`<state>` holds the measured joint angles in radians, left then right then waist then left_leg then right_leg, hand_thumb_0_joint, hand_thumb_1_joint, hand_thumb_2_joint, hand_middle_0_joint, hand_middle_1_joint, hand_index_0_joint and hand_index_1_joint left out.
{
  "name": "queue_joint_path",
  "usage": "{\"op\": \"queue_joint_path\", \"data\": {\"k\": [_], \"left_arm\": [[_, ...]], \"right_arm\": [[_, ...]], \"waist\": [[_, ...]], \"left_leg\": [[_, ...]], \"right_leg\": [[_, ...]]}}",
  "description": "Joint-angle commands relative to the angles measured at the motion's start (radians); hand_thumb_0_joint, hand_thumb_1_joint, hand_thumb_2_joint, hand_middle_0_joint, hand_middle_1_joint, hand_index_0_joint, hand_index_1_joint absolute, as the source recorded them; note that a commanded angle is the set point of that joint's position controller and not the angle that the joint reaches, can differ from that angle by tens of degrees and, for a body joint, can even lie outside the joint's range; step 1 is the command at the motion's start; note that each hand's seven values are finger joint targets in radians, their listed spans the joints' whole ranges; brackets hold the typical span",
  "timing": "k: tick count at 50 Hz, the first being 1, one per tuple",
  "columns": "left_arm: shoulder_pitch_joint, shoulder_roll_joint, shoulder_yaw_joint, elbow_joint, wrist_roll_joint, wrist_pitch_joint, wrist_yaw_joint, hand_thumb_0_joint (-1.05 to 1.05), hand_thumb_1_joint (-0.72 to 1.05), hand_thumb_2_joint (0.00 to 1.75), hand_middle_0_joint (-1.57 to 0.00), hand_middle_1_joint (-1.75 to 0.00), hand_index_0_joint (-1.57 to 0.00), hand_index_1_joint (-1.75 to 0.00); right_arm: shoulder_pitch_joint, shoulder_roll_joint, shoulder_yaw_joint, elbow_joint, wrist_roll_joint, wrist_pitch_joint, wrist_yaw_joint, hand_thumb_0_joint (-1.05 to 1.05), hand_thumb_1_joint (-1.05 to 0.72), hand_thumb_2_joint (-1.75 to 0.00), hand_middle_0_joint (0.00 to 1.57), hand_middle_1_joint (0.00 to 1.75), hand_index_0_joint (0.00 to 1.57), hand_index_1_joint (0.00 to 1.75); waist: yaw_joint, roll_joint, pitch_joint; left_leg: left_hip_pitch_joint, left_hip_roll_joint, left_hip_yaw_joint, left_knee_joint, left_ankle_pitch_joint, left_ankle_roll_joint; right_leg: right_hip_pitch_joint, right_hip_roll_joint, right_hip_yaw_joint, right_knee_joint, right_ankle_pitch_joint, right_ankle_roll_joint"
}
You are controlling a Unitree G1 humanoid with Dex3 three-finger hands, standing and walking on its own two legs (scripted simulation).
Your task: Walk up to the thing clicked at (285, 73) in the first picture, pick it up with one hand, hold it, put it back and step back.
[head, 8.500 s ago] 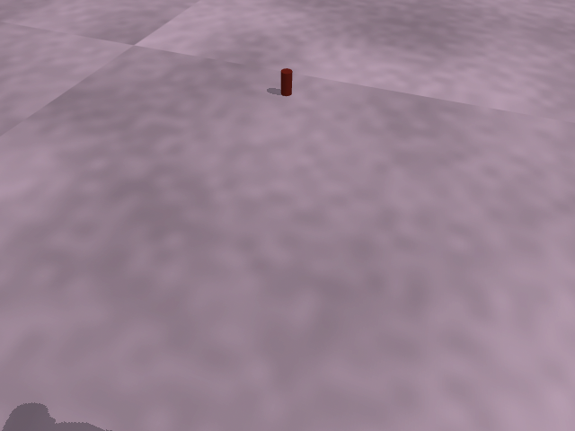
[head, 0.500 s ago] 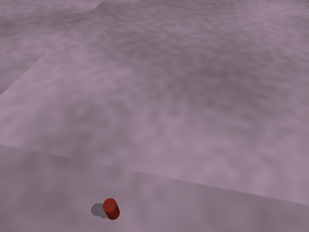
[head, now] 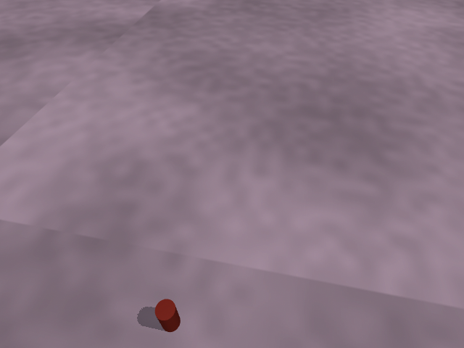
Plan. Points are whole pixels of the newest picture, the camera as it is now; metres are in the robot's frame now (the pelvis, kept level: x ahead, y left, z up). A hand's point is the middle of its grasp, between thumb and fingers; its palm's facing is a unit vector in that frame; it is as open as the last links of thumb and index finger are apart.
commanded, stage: stand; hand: left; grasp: from the side
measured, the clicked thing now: (168, 316) +0.39 +0.23 -0.70
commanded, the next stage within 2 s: go down in 0.28 s
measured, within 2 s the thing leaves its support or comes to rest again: neither
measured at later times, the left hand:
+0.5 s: hand out of the picture +0.10 +0.25 -0.16, palm faces +0.05 -0.94 -0.33, open 8.3 cm
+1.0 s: hand out of the picture +0.14 +0.28 -0.18, palm faces +0.07 -0.94 -0.34, open 16.6 cm
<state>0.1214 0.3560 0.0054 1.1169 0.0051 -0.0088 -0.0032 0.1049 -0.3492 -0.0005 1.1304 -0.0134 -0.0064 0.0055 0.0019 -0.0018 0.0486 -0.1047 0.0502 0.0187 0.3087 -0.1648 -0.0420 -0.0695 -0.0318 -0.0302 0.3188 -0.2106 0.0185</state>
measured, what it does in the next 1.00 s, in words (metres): lowers itself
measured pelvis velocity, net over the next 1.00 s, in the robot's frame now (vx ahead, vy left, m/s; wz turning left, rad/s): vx -0.01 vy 0.01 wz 0.00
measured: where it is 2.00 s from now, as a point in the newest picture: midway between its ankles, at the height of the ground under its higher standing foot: outside the picture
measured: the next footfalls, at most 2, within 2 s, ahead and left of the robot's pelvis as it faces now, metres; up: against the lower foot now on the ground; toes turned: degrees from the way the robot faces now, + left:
none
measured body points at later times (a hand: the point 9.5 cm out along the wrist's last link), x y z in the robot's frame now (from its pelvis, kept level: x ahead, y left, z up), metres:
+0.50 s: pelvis -0.02 +0.00 -0.01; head +0.01 +0.01 +0.44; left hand +0.09 +0.30 -0.13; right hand +0.07 -0.29 -0.13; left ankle +0.00 +0.15 -0.75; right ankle -0.02 -0.13 -0.75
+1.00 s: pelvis -0.01 +0.01 -0.06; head +0.05 +0.02 +0.39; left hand +0.13 +0.32 -0.16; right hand +0.13 -0.25 -0.15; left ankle +0.00 +0.15 -0.75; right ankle -0.02 -0.13 -0.75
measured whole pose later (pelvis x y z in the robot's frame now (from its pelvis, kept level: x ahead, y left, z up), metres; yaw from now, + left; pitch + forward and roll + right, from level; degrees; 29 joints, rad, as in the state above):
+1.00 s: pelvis -0.01 +0.01 -0.06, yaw +0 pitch +11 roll -1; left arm 0.17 0.33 0.21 0.62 0.05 0.18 -0.04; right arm 0.24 -0.25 -0.03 0.64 0.02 -0.11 -0.05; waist -0.03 0.00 -0.07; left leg -0.68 0.05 -0.01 0.90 -0.41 -0.03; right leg -0.62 -0.04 -0.03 0.87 -0.44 0.03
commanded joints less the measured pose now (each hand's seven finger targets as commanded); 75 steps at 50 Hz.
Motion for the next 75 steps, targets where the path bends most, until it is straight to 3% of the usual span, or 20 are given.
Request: {"op": "queue_joint_path", "data": {"k": [1, 19, 20, 21, 22, 23, 25, 26, 29, 31, 33, 36, 37, 40, 42, 45, 57, 65, 66, 75], "left_arm": [[-0.034, 0.217, 0.036, -0.051, 0.005, -0.02, 0.012, 0.0, 0.9, 0.9, -0.2, -0.3, -0.2, -0.3], [-0.027, 0.217, 0.033, -0.054, 0.004, -0.02, 0.011, 0.0, 0.82, 0.82, -0.18, -0.22, -0.16, -0.22], [-0.378, 0.029, 0.032, -0.405, -0.042, -0.112, 0.024, 0.0, 0.74, 0.74, -0.1, -0.14, -0.08, -0.14], [-0.457, 0.101, 0.06, -0.338, -0.037, -0.101, 0.031, 0.0, 0.66, 0.66, -0.02, -0.06, -0.02, -0.06], [-0.288, 0.221, 0.136, -0.187, -0.01, -0.069, 0.035, 0.0, 0.58, 0.58, -0.02, -0.06, -0.02, -0.05], [-0.232, 0.228, 0.154, -0.088, 0.008, -0.047, 0.023, 0.0, 0.5, 0.5, -0.01, -0.06, -0.02, -0.05], [-0.306, 0.252, 0.188, -0.113, 0.046, -0.053, -0.001, 0.0, 0.34, 0.34, 0.0, -0.09, -0.01, -0.08], [-0.208, 0.231, 0.202, -0.064, 0.066, -0.038, -0.006, 0.0, 0.26, 0.26, -0.01, -0.1, -0.01, -0.09], [-0.103, 0.219, 0.239, -0.137, 0.085, -0.003, -0.017, 0.0, 0.09, 0.3, -0.02, -0.21, -0.03, -0.19], [-0.09, 0.176, 0.219, -0.186, 0.081, 0.035, -0.017, 0.0, -0.02, 0.36, -0.03, -0.3, -0.04, -0.28], [-0.096, 0.21, 0.246, -0.273, 0.08, 0.07, -0.014, 0.0, -0.14, 0.27, -0.02, -0.22, -0.02, -0.2], [-0.117, 0.191, 0.232, -0.363, 0.071, 0.109, -0.02, 0.0, -0.34, 0.23, -0.04, -0.21, -0.05, -0.2], [-0.05, 0.157, 0.229, -0.306, 0.065, 0.126, -0.022, 0.0, -0.37, 0.23, -0.05, -0.22, -0.05, -0.22], [-0.124, 0.191, 0.248, -0.498, 0.058, 0.12, -0.02, 0.0, -0.48, 0.18, -0.05, -0.19, -0.05, -0.19], [-0.057, 0.157, 0.232, -0.5, 0.059, 0.134, -0.028, 0.0, -0.52, 0.19, -0.06, -0.23, -0.06, -0.22], [-0.034, 0.198, 0.277, -0.618, 0.055, 0.143, -0.025, 0.0, -0.57, 0.12, -0.06, -0.15, -0.06, -0.16], [0.149, 0.182, 0.295, -0.787, 0.039, 0.251, -0.052, 0.0, -0.61, 0.05, -0.08, -0.11, -0.08, -0.11], [0.197, 0.193, 0.337, -0.87, 0.011, 0.228, -0.091, 0.0, -0.61, 0.01, -0.09, -0.07, -0.08, -0.07], [0.199, 0.218, 0.367, -0.871, 0.008, 0.219, -0.091, 0.0, -0.61, 0.03, -0.08, -0.07, -0.08, -0.07], [0.285, 0.208, 0.402, -0.878, -0.022, 0.155, -0.129, 0.0, -0.58, 0.02, -0.08, -0.05, -0.08, -0.05]], "right_arm": [[-0.041, -0.214, -0.036, -0.063, 0.004, -0.019, -0.014, 0.0, -0.9, -0.9, 0.2, 0.3, 0.2, 0.3], [-0.028, -0.216, -0.04, -0.054, 0.003, -0.017, -0.01, 0.0, -0.93, -0.91, 0.21, 0.3, 0.2, 0.3], [-0.011, -0.045, -0.001, -0.341, 0.072, -0.069, -0.029, 0.0, -0.98, -0.92, 0.2, 0.3, 0.2, 0.3], [0.039, -0.078, -0.007, -0.289, 0.074, -0.069, -0.039, 0.0, -0.98, -0.92, 0.2, 0.3, 0.2, 0.3], [0.081, -0.119, -0.031, -0.285, 0.075, -0.057, -0.05, 0.0, -1.0, -0.93, 0.2, 0.3, 0.2, 0.3], [0.091, -0.116, -0.041, -0.302, 0.068, -0.053, -0.049, 0.0, -0.98, -0.92, 0.2, 0.3, 0.2, 0.3], [0.102, -0.108, -0.066, -0.356, 0.049, -0.061, -0.052, 0.0, -0.96, -0.92, 0.2, 0.3, 0.2, 0.3], [0.137, -0.093, -0.073, -0.365, 0.038, -0.062, -0.049, 0.0, -0.95, -0.91, 0.2, 0.3, 0.2, 0.3], [0.148, -0.088, -0.088, -0.436, 0.034, -0.069, -0.042, 0.0, -0.93, -0.91, 0.2, 0.3, 0.2, 0.3], [0.128, -0.079, -0.088, -0.476, 0.039, -0.073, -0.041, 0.0, -0.93, -0.9, 0.2, 0.3, 0.2, 0.3], [0.105, -0.077, -0.087, -0.518, 0.042, -0.078, -0.04, 0.0, -0.89, -0.9, 0.2, 0.3, 0.2, 0.3], [0.086, -0.068, -0.08, -0.563, 0.044, -0.093, -0.038, 0.0, -0.9, -0.9, 0.2, 0.3, 0.2, 0.3], [0.111, -0.058, -0.073, -0.545, 0.043, -0.096, -0.039, 0.0, -0.89, -0.89, 0.2, 0.3, 0.2, 0.3], [0.111, -0.057, -0.081, -0.586, 0.04, -0.118, -0.047, 0.0, -0.85, -0.89, 0.2, 0.3, 0.2, 0.3], [0.127, -0.057, -0.082, -0.589, 0.038, -0.131, -0.053, 0.0, -0.86, -0.89, 0.2, 0.3, 0.2, 0.3], [0.128, -0.054, -0.088, -0.611, 0.035, -0.148, -0.061, 0.0, -0.84, -0.88, 0.2, 0.3, 0.2, 0.3], [0.127, -0.041, -0.075, -0.656, 0.025, -0.176, -0.101, 0.0, -0.85, -0.88, 0.2, 0.3, 0.2, 0.3], [0.122, -0.033, -0.077, -0.696, 0.016, -0.195, -0.102, 0.0, -0.87, -0.89, 0.2, 0.3, 0.2, 0.3], [0.12, -0.033, -0.077, -0.694, 0.014, -0.196, -0.102, 0.0, -0.88, -0.89, 0.2, 0.3, 0.2, 0.3], [0.111, -0.034, -0.085, -0.706, 0.009, -0.197, -0.08, 0.0, -0.91, -0.9, 0.2, 0.3, 0.2, 0.3]], "waist": [[-0.004, -0.005, -0.068], [-0.004, 0.014, -0.044], [-0.123, 0.053, 0.021], [-0.084, 0.02, -0.02], [-0.058, 0.005, -0.016], [-0.048, -0.029, -0.036], [-0.028, -0.05, -0.141], [-0.012, -0.033, -0.202], [0.029, 0.059, -0.266], [0.01, 0.058, -0.239], [0.012, 0.059, -0.239], [-0.009, 0.038, -0.209], [-0.018, 0.025, -0.186], [-0.022, 0.032, -0.273], [-0.037, 0.042, -0.28], [-0.018, 0.069, -0.332], [-0.039, 0.082, -0.343], [-0.042, 0.077, -0.422], [-0.028, 0.083, -0.419], [-0.022, 0.094, -0.44]], "left_leg": [[0.035, 0.095, -0.073, -0.027, 0.182, 0.05], [0.007, 0.09, -0.076, -0.039, 0.113, 0.052], [-0.114, -0.058, 0.051, 0.034, -0.045, 0.05], [-0.102, -0.056, 0.045, 0.044, -0.06, 0.051], [-0.12, -0.05, 0.043, 0.057, -0.057, 0.05], [-0.158, -0.055, 0.038, 0.089, -0.051, 0.052], [-0.182, -0.053, 0.03, 0.161, -0.005, 0.055], [-0.206, -0.06, 0.028, 0.193, 0.027, 0.052], [-0.217, -0.069, 0.023, 0.223, 0.061, 0.037], [-0.23, -0.062, 0.018, 0.216, 0.032, 0.035], [-0.252, -0.057, 0.012, 0.226, 0.005, 0.035], [-0.316, -0.048, 0.007, 0.266, -0.081, 0.039], [-0.34, -0.047, 0.009, 0.281, -0.116, 0.041], [-0.352, -0.044, 0.001, 0.354, -0.059, 0.04], [-0.366, -0.038, -0.003, 0.396, -0.046, 0.039], [-0.391, -0.034, -0.012, 0.44, -0.045, 0.035], [-0.495, -0.025, -0.028, 0.583, 0.016, 0.04], [-0.548, -0.021, -0.036, 0.697, 0.1, 0.053], [-0.576, -0.024, -0.034, 0.709, 0.094, 0.051], [-0.659, -0.021, -0.044, 0.767, 0.032, 0.051]], "right_leg": [[-0.028, -0.107, 0.076, -0.057, 0.187, -0.031], [-0.043, -0.106, 0.083, -0.073, 0.112, -0.033], [-0.256, 0.018, 0.014, -0.008, 0.044, -0.025], [-0.198, 0.016, 0.001, -0.003, 0.015, -0.024], [-0.206, 0.03, -0.01, 0.013, -0.002, -0.029], [-0.21, 0.03, -0.015, 0.035, -0.015, -0.032], [-0.223, 0.025, -0.007, 0.107, 0.042, -0.03], [-0.208, 0.018, -0.004, 0.144, 0.076, -0.029], [-0.225, 0.026, -0.004, 0.197, 0.081, -0.041], [-0.256, 0.034, -0.012, 0.195, 0.045, -0.041], [-0.277, 0.038, -0.016, 0.206, 0.01, -0.041], [-0.353, 0.041, -0.02, 0.242, -0.071, -0.039], [-0.378, 0.041, -0.016, 0.258, -0.102, -0.036], [-0.411, 0.04, -0.017, 0.328, -0.053, -0.032], [-0.458, 0.041, -0.017, 0.377, -0.036, -0.03], [-0.48, 0.038, -0.02, 0.424, -0.04, -0.031], [-0.582, 0.037, -0.024, 0.545, 0.009, -0.024], [-0.64, 0.034, -0.017, 0.63, 0.089, -0.018], [-0.642, 0.032, -0.017, 0.639, 0.086, -0.018], [-0.728, 0.035, -0.02, 0.715, 0.011, -0.026]]}}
